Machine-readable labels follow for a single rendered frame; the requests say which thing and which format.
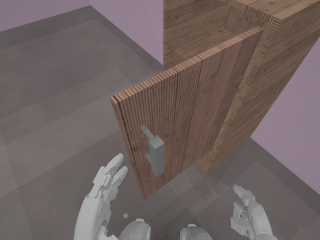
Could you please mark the cupboard door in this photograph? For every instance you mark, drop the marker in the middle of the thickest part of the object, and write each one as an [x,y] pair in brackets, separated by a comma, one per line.
[185,105]

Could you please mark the left robot shin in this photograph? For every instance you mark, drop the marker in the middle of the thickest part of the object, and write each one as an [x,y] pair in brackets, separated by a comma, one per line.
[140,219]

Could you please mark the right robot hand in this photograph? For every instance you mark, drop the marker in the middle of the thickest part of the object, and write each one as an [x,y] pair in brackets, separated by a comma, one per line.
[254,220]

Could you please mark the handle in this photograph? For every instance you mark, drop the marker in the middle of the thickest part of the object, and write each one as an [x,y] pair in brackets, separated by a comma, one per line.
[156,151]

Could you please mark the robot right thigh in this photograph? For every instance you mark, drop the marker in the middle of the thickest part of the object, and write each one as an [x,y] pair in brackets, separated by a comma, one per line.
[194,233]

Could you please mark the left robot hand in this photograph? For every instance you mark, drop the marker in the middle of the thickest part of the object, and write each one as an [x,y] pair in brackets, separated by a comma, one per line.
[96,205]

